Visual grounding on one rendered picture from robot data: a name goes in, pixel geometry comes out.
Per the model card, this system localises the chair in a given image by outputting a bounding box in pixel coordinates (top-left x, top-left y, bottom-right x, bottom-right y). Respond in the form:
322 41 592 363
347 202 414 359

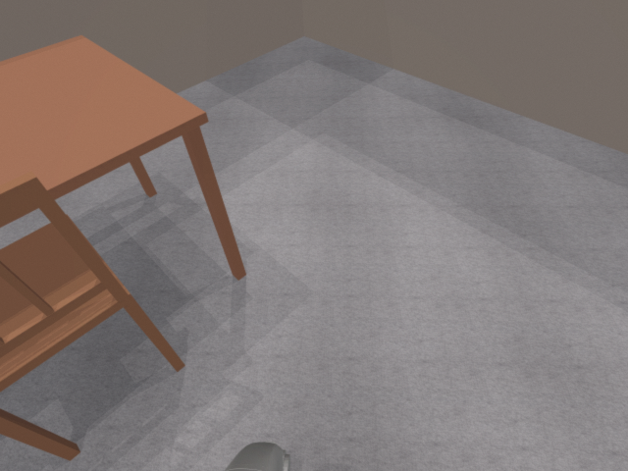
0 171 185 461

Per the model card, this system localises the robot left thigh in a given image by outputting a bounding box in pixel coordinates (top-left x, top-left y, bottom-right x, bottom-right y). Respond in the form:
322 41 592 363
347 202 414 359
225 443 290 471

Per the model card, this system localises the table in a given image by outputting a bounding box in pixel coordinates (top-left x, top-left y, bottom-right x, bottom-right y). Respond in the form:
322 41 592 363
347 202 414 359
0 35 246 280

